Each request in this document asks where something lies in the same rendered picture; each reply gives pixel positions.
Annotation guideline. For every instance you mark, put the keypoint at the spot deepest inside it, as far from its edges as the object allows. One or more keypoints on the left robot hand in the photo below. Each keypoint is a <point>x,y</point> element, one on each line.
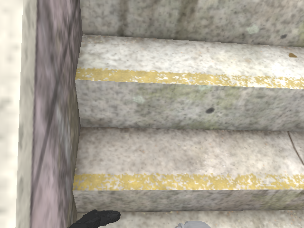
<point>95,219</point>

